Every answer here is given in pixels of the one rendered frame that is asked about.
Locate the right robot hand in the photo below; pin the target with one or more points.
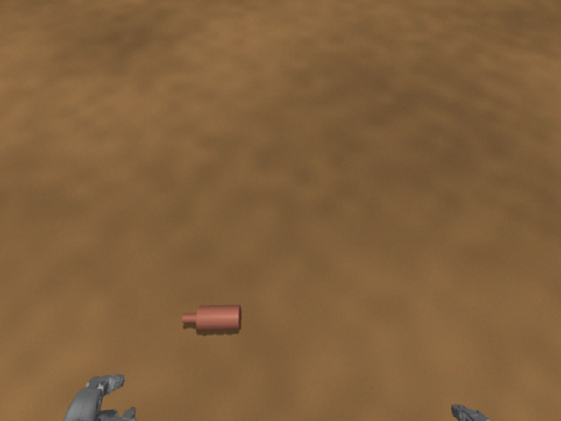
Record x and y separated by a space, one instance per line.
461 413

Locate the left robot hand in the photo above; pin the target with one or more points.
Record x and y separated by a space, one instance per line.
87 402

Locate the bottle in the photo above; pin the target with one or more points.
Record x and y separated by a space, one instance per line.
219 317

